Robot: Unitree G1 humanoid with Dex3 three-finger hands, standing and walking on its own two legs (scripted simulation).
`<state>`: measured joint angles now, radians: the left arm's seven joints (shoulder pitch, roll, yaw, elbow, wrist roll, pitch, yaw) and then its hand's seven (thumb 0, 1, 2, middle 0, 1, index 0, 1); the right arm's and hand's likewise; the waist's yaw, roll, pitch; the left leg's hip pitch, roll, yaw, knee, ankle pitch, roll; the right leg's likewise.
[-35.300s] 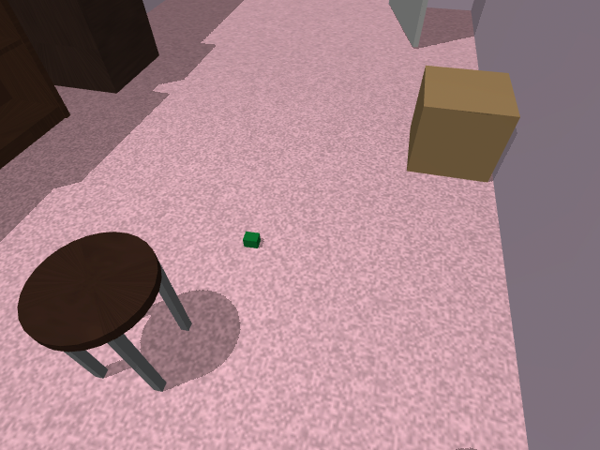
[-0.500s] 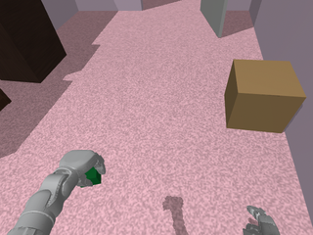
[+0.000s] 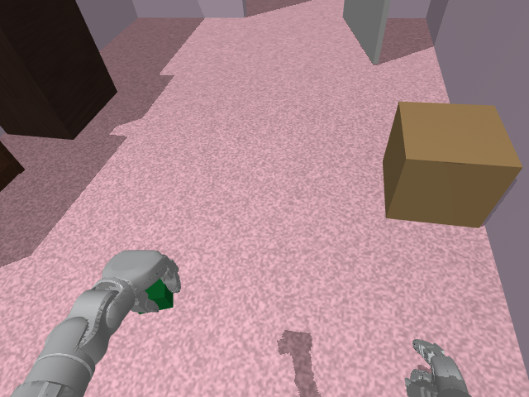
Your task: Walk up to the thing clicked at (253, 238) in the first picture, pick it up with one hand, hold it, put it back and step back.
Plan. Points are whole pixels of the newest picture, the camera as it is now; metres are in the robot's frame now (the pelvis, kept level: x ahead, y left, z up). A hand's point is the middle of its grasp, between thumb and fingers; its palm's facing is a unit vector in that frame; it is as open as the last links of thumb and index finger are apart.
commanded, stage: hold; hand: left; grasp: from above
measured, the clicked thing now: (152, 293) +0.32 +0.23 -0.06
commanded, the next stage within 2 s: crouch in 0.24 s
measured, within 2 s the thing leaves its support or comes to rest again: neither
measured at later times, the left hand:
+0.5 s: hand (145, 289) +0.31 +0.22 -0.02, palm faces -0.46 +0.00 -0.89, open 5.8 cm
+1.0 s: hand (174, 309) +0.35 +0.24 -0.22, palm faces -0.41 +0.12 -0.90, open 5.9 cm
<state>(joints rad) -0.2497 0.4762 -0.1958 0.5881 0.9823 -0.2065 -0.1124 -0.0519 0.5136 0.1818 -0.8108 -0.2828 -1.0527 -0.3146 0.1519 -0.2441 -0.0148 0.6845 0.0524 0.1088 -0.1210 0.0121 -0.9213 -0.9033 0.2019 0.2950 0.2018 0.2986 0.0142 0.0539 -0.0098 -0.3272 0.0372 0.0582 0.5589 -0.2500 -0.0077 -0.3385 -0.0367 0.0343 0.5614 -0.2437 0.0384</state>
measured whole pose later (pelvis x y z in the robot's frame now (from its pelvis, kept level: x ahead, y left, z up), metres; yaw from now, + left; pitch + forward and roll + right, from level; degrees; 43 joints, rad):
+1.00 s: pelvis -0.03 +0.01 -0.12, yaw +1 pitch +23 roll -2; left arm -0.63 0.47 -0.15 1.14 1.25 -0.24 0.31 -0.05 0.46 0.26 -0.81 -0.33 -1.03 -0.38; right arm 0.21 -0.27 -0.08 0.69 -0.03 0.13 -0.04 0.01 -0.92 -0.90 0.20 0.30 0.20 0.30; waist -0.09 0.03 -0.15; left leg -1.23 0.05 -0.01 1.33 -0.51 0.00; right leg -1.20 -0.03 0.01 1.29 -0.49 0.05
